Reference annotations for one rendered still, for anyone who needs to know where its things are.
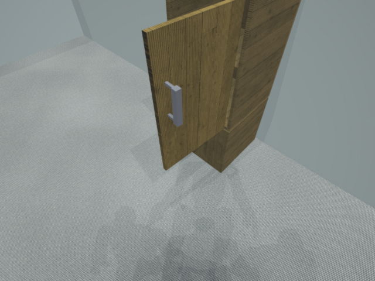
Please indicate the cupboard door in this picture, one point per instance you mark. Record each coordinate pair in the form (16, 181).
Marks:
(197, 52)

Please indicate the handle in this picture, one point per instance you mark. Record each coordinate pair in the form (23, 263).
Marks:
(176, 93)

